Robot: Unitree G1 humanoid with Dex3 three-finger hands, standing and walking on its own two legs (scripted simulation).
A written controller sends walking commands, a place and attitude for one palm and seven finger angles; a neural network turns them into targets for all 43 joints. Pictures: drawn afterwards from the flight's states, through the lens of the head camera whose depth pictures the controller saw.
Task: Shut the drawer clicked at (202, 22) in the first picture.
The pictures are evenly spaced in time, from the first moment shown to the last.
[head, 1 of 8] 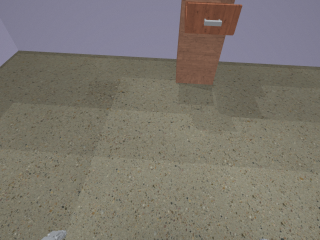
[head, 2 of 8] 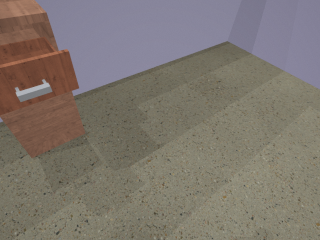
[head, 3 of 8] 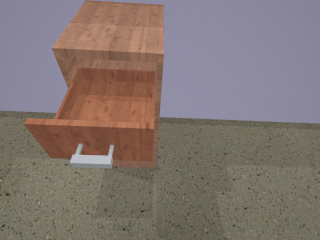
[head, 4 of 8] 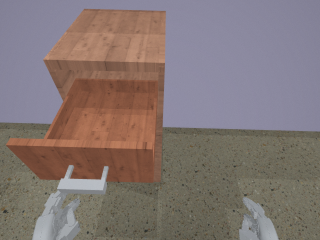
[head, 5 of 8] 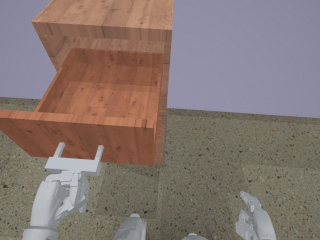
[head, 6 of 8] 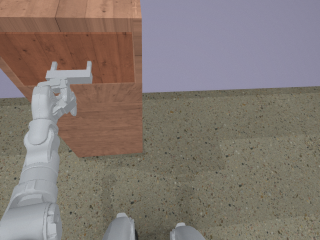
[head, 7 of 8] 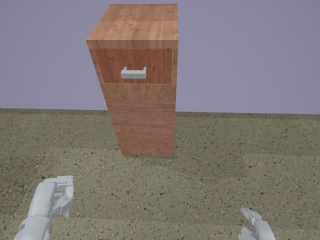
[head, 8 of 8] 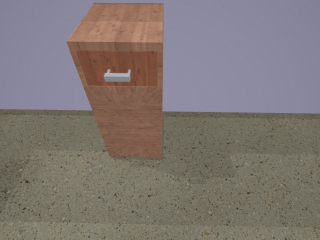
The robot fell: no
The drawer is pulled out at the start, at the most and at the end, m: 0.30 0.30 0.00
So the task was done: yes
